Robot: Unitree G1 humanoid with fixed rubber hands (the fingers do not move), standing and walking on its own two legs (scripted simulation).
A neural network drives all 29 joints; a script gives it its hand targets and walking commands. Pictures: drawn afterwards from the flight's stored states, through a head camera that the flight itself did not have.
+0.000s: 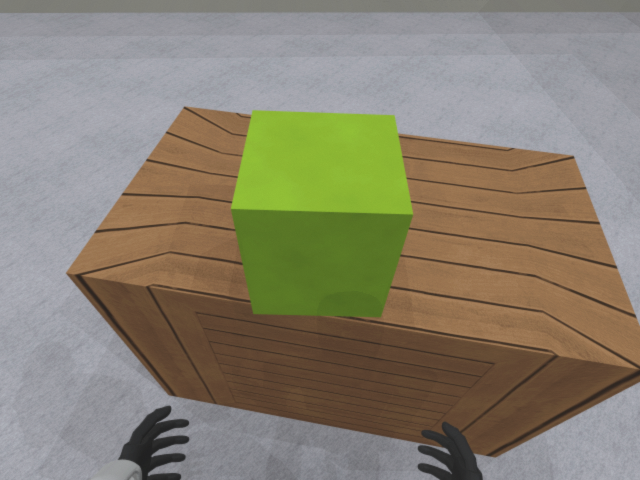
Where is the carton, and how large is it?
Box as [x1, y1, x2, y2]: [231, 110, 412, 316]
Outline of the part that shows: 252,110 232,201 231,211 253,313 380,316 412,216 412,210 394,115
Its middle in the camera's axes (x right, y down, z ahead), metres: +0.00 -0.02 +0.61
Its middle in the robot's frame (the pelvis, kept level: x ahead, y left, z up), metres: +0.49 +0.04 +0.01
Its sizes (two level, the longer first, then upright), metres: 0.210 0.200 0.250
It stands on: a pedestal, 0.66 m high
